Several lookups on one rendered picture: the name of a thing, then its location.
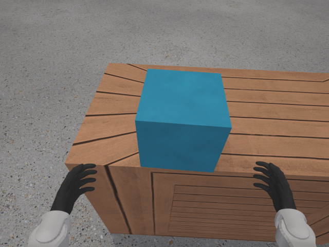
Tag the left robot forearm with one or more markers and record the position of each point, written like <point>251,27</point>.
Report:
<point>52,230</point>

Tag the robot right hand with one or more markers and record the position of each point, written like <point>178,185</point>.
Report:
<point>278,188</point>

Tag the pedestal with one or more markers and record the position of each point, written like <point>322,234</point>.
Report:
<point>277,117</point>

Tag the carton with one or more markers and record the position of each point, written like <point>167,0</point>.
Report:
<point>182,121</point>

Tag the robot left hand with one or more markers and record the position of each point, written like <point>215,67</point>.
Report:
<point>69,190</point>

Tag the right robot forearm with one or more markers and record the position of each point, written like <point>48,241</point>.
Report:
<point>292,230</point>

